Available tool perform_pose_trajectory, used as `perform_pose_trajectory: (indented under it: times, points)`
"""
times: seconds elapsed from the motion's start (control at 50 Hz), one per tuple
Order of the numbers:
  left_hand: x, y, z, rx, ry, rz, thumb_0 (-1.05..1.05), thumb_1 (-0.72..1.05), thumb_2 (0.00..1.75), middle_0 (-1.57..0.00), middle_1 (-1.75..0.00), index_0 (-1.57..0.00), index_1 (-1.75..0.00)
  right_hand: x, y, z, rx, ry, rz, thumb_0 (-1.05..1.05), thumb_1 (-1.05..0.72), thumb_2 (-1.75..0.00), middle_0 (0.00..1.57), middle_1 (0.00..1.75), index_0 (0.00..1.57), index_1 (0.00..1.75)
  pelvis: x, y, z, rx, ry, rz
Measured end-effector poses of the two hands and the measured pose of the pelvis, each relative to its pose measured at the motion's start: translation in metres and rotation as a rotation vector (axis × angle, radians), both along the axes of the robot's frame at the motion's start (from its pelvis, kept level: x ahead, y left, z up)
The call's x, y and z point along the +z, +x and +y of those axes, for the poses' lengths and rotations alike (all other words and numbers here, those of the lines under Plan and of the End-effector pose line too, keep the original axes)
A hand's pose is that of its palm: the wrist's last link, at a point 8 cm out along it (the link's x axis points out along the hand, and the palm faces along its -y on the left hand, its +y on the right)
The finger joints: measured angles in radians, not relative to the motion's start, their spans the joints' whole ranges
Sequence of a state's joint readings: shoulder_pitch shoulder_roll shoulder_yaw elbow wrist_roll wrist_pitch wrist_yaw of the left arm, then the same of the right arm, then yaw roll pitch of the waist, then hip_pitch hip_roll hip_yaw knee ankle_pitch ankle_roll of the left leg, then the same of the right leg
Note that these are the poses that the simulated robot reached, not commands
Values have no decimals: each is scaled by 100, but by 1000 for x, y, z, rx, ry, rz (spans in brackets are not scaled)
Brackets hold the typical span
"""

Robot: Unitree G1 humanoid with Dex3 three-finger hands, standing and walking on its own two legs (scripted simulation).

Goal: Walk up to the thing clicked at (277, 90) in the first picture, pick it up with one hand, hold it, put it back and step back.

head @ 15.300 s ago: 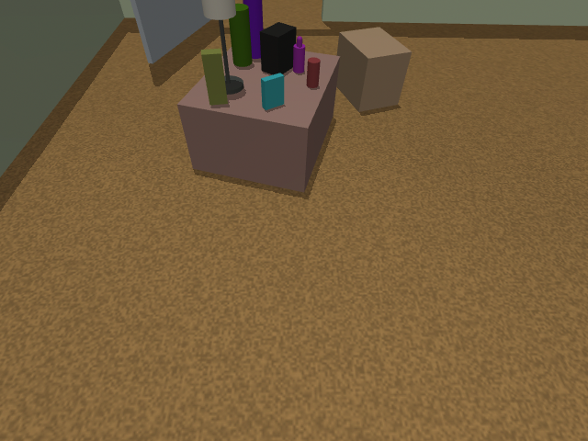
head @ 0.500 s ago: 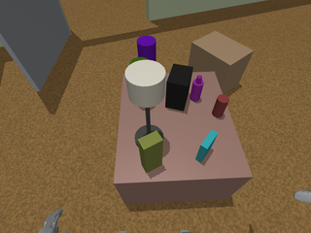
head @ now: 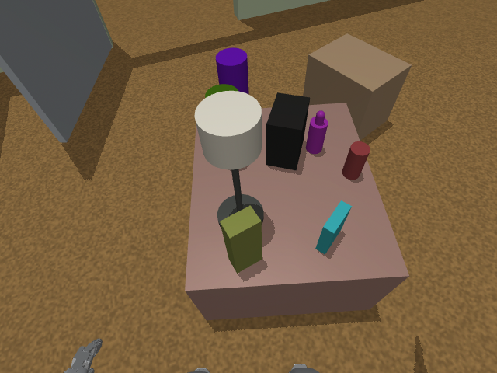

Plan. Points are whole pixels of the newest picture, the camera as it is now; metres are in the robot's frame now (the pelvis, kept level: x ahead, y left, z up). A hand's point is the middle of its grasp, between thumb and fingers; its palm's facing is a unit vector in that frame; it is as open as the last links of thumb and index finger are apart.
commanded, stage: go down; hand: right
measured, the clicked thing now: (332, 228) +0.50 -0.21 -0.29
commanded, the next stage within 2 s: approach in 0.70 s
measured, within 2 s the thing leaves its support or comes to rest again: neither
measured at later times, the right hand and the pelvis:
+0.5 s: hand out of the picture +0.32 -0.42 +0.05, palm faces +0.26 +0.96 -0.09, open 17.0 cm; pelvis +0.00 +0.00 +0.00, yaw +0 degrees
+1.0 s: hand out of the picture +0.35 -0.41 +0.03, palm faces +0.25 +0.97 -0.05, open 17.4 cm; pelvis -0.02 +0.00 -0.03, yaw +1 degrees
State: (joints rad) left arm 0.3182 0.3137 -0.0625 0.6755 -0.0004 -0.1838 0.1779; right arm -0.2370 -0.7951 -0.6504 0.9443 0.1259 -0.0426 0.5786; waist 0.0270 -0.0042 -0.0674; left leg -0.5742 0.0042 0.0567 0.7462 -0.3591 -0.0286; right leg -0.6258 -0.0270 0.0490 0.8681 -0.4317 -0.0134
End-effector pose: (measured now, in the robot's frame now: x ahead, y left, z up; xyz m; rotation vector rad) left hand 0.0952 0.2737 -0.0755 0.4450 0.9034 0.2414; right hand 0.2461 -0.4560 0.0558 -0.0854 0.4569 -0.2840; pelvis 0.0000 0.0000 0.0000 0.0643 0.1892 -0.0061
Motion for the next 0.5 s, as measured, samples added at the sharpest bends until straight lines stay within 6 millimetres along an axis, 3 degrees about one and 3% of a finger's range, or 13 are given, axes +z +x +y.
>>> perform_pose_trajectory:
  times: [0.28,0.5]
  points:
    - [2,-12,2,0,26,49,1,82,91,-18,-29,-18,-30,8,29,-4,18,8,-101,-1,34,-6,8,4,7,4,-1,2,0,0,7,16]
    - [-4,-33,2,6,25,115,1,82,91,-18,-29,-18,-29,4,37,-7,12,18,-132,-1,43,-5,7,4,7,4,-4,-2,-2,6,10,40]
